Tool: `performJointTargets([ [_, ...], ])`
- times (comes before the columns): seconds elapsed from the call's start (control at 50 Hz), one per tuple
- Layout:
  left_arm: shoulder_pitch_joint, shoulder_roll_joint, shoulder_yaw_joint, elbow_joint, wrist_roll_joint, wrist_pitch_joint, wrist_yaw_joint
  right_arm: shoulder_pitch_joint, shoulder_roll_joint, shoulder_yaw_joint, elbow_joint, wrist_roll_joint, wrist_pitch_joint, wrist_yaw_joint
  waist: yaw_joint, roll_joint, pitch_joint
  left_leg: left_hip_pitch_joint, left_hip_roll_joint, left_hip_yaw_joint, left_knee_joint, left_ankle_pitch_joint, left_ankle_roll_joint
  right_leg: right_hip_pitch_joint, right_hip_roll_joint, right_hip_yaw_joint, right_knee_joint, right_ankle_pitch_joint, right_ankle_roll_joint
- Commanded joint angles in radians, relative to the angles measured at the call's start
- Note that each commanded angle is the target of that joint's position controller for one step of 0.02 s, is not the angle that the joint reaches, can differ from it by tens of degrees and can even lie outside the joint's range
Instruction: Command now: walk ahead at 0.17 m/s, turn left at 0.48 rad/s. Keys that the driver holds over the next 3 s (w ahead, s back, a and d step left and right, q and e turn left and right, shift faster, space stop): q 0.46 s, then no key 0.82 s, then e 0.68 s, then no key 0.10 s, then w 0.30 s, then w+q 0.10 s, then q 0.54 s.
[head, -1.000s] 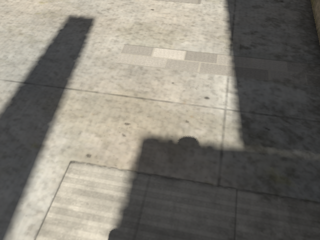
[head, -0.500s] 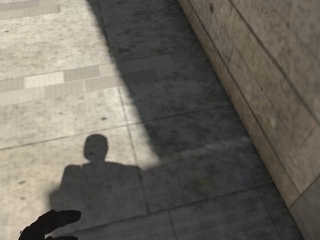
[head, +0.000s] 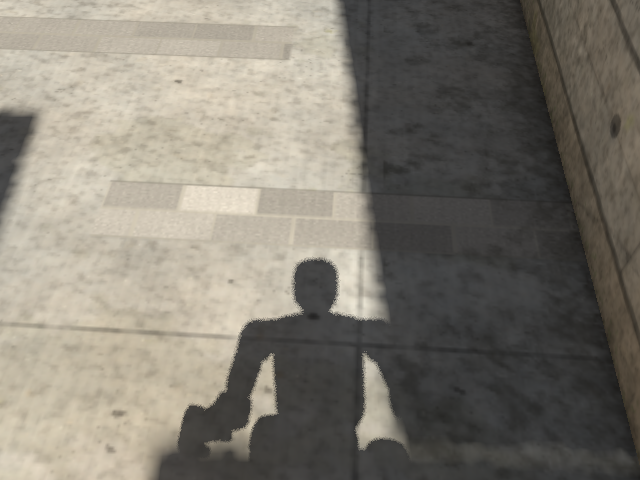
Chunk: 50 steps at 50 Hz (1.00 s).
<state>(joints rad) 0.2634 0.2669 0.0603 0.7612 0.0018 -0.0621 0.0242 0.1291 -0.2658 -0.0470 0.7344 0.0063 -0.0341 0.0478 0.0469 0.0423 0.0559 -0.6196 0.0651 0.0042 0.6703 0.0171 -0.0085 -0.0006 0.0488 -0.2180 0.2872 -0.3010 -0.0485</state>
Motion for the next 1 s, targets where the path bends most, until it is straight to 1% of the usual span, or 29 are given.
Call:
performJointTargets([
  [0.02, -0.053, 0.190, 0.053, -0.066, -0.022, 0.019, 0.020, 0.011, -0.100, -0.032, -0.098, -0.005, -0.006, 0.022, -0.043, -0.120, -0.062, 0.070, -0.033, 0.044, -0.037, -0.113, 0.042, 0.030, -0.318, 0.059, 0.110, 0.883, -0.096],
  [0.06, -0.084, 0.184, 0.053, -0.080, -0.032, 0.037, 0.026, 0.155, -0.150, -0.061, -0.080, -0.003, -0.007, 0.017, -0.119, -0.101, -0.141, 0.254, -0.103, 0.078, -0.143, -0.095, 0.094, 0.005, -0.270, 0.032, 0.367, 0.929, -0.052],
  [0.08, -0.051, 0.166, 0.044, -0.085, -0.024, 0.032, 0.023, 0.235, -0.216, -0.086, -0.075, -0.007, -0.011, -0.004, -0.156, -0.005, -0.200, 0.451, -0.069, -0.022, -0.226, 0.250, 0.143, -0.119, -0.191, 0.020, 0.600, 0.707, 0.012],
  [0.1, 0.041, 0.049, 0.009, -0.116, 0.041, 0.023, 0.009, 0.221, -0.314, -0.101, -0.094, -0.013, -0.006, -0.029, -0.056, 0.246, -0.285, 0.748, 0.183, -0.360, -0.109, 0.812, 0.297, -0.473, -0.030, 0.042, 0.942, -0.275, 0.087],
  [0.12, 0.074, 0.089, 0.001, -0.111, 0.025, 0.012, -0.010, 0.212, -0.297, -0.087, -0.135, -0.033, -0.014, -0.024, -0.074, 0.192, -0.494, 0.872, 0.324, -0.697, -0.199, 0.670, 0.474, -0.609, 0.059, 0.287, 1.168, -0.430, 0.110],
  [0.14, -0.006, 0.159, 0.017, -0.112, -0.007, 0.013, -0.018, 0.154, -0.242, -0.079, -0.158, -0.021, -0.011, -0.019, -0.110, 0.050, -0.445, 0.814, 0.278, -0.595, -0.247, 0.491, 0.433, -0.652, -0.002, 0.355, 1.174, -0.340, 0.094],
  [0.16, -0.071, 0.159, 0.017, -0.132, -0.009, 0.019, -0.013, 0.099, -0.199, -0.067, -0.162, 0.001, -0.006, -0.023, -0.091, -0.015, -0.328, 0.703, 0.228, -0.503, -0.269, 0.326, 0.372, -0.683, -0.034, 0.340, 1.109, -0.254, 0.088],
  [0.18, -0.098, 0.150, 0.018, -0.128, 0.004, 0.030, 0.000, 0.064, -0.166, -0.057, -0.167, 0.017, 0.003, -0.029, -0.070, -0.071, -0.243, 0.585, 0.186, -0.447, -0.298, 0.218, 0.325, -0.676, -0.065, 0.332, 1.031, -0.201, 0.092],
  [0.24, -0.080, 0.122, 0.012, -0.126, 0.006, 0.064, 0.002, 0.020, -0.170, -0.058, -0.176, 0.000, 0.028, -0.045, -0.015, 0.011, -0.175, 0.388, 0.108, -0.383, -0.362, 0.118, 0.279, -0.537, -0.056, 0.311, 0.830, -0.138, 0.106],
  [0.32, -0.092, 0.095, 0.001, -0.099, 0.009, 0.058, 0.018, 0.045, -0.203, -0.072, -0.171, 0.006, 0.047, -0.079, -0.034, 0.045, -0.203, 0.391, 0.073, -0.368, -0.364, 0.016, 0.262, -0.495, -0.034, 0.323, 0.674, -0.076, 0.139],
  [0.4, -0.118, 0.102, 0.007, -0.096, 0.006, 0.045, 0.016, 0.019, -0.194, -0.073, -0.181, -0.001, 0.076, -0.090, -0.046, 0.097, -0.163, 0.339, 0.032, -0.407, -0.377, -0.229, 0.223, -0.446, -0.029, 0.319, 0.569, -0.035, 0.141],
  [0.5, -0.066, 0.112, 0.016, -0.071, -0.004, 0.023, -0.011, 0.022, -0.163, -0.066, -0.191, 0.009, 0.082, -0.093, -0.040, 0.142, -0.188, 0.401, 0.041, -0.468, -0.284, -0.055, 0.192, -0.333, -0.025, 0.304, 0.339, -0.019, 0.111],
  [0.52, -0.028, 0.100, 0.020, -0.056, -0.002, 0.024, -0.021, 0.005, -0.148, -0.061, -0.197, 0.030, 0.084, -0.092, -0.004, 0.132, -0.192, 0.377, 0.016, -0.444, -0.238, -0.019, 0.166, -0.242, -0.028, 0.278, 0.206, 0.095, 0.097],
  [0.54, -0.012, 0.116, 0.026, -0.044, 0.012, 0.025, -0.026, 0.032, -0.116, -0.053, -0.190, 0.040, 0.083, -0.093, -0.006, 0.074, -0.179, 0.326, -0.039, -0.398, -0.168, -0.101, 0.117, -0.167, -0.071, 0.305, 0.104, 0.183, 0.068],
  [0.56, -0.043, 0.185, 0.036, -0.064, 0.035, 0.031, -0.023, 0.121, -0.059, -0.037, -0.183, 0.019, 0.083, -0.092, -0.070, -0.184, -0.166, 0.210, -0.179, -0.256, 0.056, -0.466, 0.043, -0.104, -0.300, 0.544, 0.042, 0.327, -0.016],
  [0.58, -0.074, 0.226, 0.049, -0.066, 0.059, 0.038, -0.018, 0.080, -0.123, -0.056, -0.224, 0.000, 0.070, -0.094, -0.065, -0.379, -0.092, 0.099, -0.244, -0.195, 0.243, -0.683, 0.003, -0.251, -0.433, 0.739, -0.016, 0.380, -0.184],
  [0.6, -0.120, 0.181, 0.040, -0.092, 0.062, 0.034, -0.012, 0.091, -0.191, -0.071, -0.195, -0.006, 0.062, -0.099, -0.060, -0.245, -0.076, 0.104, -0.188, -0.224, 0.420, -0.630, -0.014, -0.273, -0.430, 0.717, -0.010, 0.335, -0.211],
  [0.64, -0.170, 0.121, 0.021, -0.096, 0.022, 0.044, 0.003, 0.113, -0.142, -0.062, -0.147, 0.005, 0.072, -0.104, -0.075, -0.151, -0.061, 0.078, -0.174, -0.203, 0.520, -0.516, -0.045, -0.241, -0.310, 0.550, 0.023, 0.290, -0.138],
  [0.66, -0.171, 0.097, 0.011, -0.090, 0.010, 0.047, 0.010, 0.112, -0.111, -0.051, -0.140, 0.003, 0.077, -0.103, -0.070, -0.151, -0.055, 0.076, -0.163, -0.202, 0.527, -0.474, -0.061, -0.223, -0.286, 0.510, 0.028, 0.314, -0.131],
  [0.68, -0.153, 0.055, -0.004, -0.083, 0.009, 0.051, 0.013, 0.097, -0.068, -0.037, -0.134, 0.007, 0.083, -0.102, -0.061, -0.135, -0.065, 0.120, -0.147, -0.185, 0.473, -0.454, -0.073, -0.220, -0.255, 0.456, 0.025, 0.330, -0.121],
  [0.74, -0.116, 0.056, -0.007, -0.059, 0.009, 0.059, 0.014, 0.021, -0.003, -0.004, -0.151, 0.008, 0.081, -0.096, -0.029, -0.214, -0.073, 0.233, -0.078, -0.075, 0.151, -0.427, -0.091, -0.171, -0.193, 0.381, 0.041, 0.333, -0.104],
  [0.78, -0.054, 0.103, 0.005, -0.042, 0.007, 0.060, 0.013, -0.002, -0.024, -0.006, -0.149, 0.014, 0.078, -0.099, -0.002, -0.243, -0.080, 0.308, -0.086, -0.030, 0.007, -0.483, -0.088, -0.155, -0.217, 0.412, 0.064, 0.358, -0.126],
  [0.84, -0.026, 0.114, 0.006, -0.026, -0.012, 0.051, 0.009, 0.048, -0.050, -0.010, -0.094, 0.010, 0.076, -0.105, -0.028, -0.199, -0.069, 0.445, -0.087, -0.020, -0.288, -0.224, -0.042, -0.176, -0.218, 0.433, 0.097, 0.393, -0.097],
  [0.86, -0.012, 0.106, 0.003, -0.019, -0.008, 0.039, 0.003, 0.055, -0.081, -0.014, -0.093, 0.002, 0.077, -0.109, -0.027, -0.170, -0.084, 0.503, -0.049, -0.072, -0.307, -0.130, -0.015, -0.197, -0.212, 0.431, 0.109, 0.414, -0.061],
  [0.88, 0.010, 0.097, 0.000, -0.029, 0.011, 0.020, -0.010, 0.065, -0.143, -0.024, -0.092, -0.005, 0.079, -0.115, 0.007, -0.063, -0.133, 0.581, 0.014, -0.127, -0.220, 0.124, 0.024, -0.235, -0.168, 0.383, 0.139, 0.419, -0.022],
  [0.9, 0.020, 0.084, -0.003, -0.020, 0.014, 0.010, -0.016, 0.088, -0.124, -0.028, -0.057, 0.004, 0.079, -0.105, 0.005, 0.041, -0.190, 0.542, 0.000, -0.114, -0.184, 0.031, 0.067, -0.184, -0.100, 0.293, 0.124, 0.286, 0.022],
  [0.92, -0.034, 0.090, -0.003, -0.008, 0.016, 0.010, -0.016, 0.069, -0.062, -0.013, -0.062, 0.004, 0.075, -0.094, -0.029, 0.005, -0.156, 0.497, -0.010, -0.115, -0.211, -0.040, 0.073, -0.163, -0.081, 0.272, 0.142, 0.221, 0.057],
  [0.94, -0.059, 0.068, -0.005, -0.003, 0.016, 0.016, -0.013, 0.062, -0.033, -0.004, -0.046, -0.005, 0.071, -0.091, -0.030, 0.001, -0.129, 0.463, -0.011, -0.117, -0.231, -0.093, 0.065, -0.161, -0.073, 0.260, 0.145, 0.194, 0.067],
  [1.0, -0.054, 0.041, -0.008, 0.020, 0.019, 0.037, 0.000, 0.052, -0.036, 0.000, -0.022, -0.005, 0.056, -0.089, -0.018, 0.025, -0.046, 0.384, -0.022, -0.119, -0.259, -0.157, 0.053, -0.161, -0.066, 0.250, 0.148, 0.179, 0.071],
])
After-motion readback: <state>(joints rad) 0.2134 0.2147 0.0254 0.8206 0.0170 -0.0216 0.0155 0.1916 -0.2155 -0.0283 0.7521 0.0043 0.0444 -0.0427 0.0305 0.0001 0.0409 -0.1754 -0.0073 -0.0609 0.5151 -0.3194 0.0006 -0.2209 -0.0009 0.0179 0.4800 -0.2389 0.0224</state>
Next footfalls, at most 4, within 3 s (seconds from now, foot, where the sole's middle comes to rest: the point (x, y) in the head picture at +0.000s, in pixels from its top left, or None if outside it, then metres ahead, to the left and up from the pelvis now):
0.08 left None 0.20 0.10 -0.77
0.54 right None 0.21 -0.13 -0.77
0.86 left None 0.08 0.09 -0.77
1.66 right None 0.20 -0.13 -0.77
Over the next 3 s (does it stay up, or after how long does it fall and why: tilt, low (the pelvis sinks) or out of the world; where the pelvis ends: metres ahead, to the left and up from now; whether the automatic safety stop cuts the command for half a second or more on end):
stays up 0.37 -0.06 0.00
